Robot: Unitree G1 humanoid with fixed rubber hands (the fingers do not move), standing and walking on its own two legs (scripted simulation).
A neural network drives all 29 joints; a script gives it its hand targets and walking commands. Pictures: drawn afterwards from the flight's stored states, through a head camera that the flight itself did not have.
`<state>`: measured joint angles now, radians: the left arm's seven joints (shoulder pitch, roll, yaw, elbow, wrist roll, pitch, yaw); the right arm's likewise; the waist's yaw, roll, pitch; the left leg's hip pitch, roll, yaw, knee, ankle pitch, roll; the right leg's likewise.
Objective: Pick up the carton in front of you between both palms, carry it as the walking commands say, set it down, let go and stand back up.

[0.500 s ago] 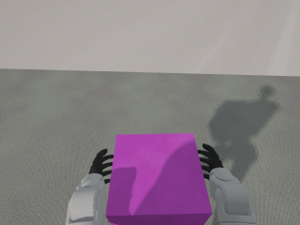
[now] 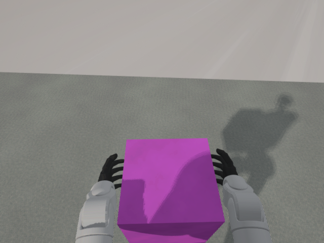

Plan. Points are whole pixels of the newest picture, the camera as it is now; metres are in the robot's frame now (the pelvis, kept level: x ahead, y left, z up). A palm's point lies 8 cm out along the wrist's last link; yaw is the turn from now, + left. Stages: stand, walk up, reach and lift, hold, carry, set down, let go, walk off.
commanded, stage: carry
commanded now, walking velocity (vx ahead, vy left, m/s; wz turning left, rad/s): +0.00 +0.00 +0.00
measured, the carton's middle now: (167, 194) +0.29 +0.00 -0.04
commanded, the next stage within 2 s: hold in 1.04 s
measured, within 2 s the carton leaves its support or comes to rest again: neither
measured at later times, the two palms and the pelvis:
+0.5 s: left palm (104, 199) +0.24 +0.15 +0.04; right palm (234, 193) +0.25 -0.15 +0.04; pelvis -0.04 +0.00 +0.00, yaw +0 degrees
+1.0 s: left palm (106, 204) +0.23 +0.14 +0.04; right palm (238, 197) +0.24 -0.16 +0.04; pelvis -0.05 -0.01 +0.00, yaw +0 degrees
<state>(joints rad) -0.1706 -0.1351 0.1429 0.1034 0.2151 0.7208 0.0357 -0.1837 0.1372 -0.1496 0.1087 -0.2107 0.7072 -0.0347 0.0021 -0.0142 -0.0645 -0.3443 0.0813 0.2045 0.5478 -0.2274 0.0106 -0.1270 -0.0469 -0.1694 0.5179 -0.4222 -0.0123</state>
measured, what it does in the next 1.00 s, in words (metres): stands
